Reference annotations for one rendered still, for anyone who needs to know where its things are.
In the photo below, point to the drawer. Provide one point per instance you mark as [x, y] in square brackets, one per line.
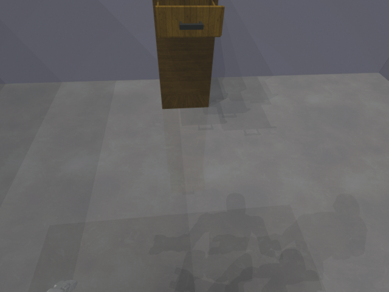
[170, 12]

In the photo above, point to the handle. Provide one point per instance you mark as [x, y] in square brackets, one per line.
[191, 26]

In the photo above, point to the cabinet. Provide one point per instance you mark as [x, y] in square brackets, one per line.
[185, 69]

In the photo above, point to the robot left hand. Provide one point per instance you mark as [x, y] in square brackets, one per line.
[62, 286]

